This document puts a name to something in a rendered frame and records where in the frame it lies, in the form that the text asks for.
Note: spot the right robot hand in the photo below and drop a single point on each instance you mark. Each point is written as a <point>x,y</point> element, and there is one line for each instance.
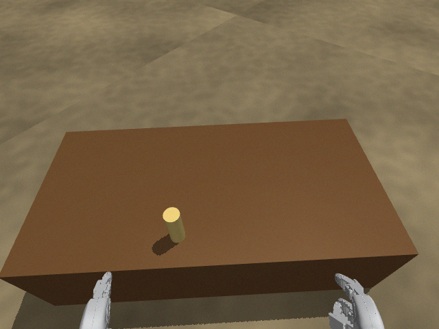
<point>362,313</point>

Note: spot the left robot hand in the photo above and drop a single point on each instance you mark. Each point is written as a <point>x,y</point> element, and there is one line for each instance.
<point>96,314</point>

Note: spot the can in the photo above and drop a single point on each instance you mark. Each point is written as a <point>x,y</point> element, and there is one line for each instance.
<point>174,224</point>

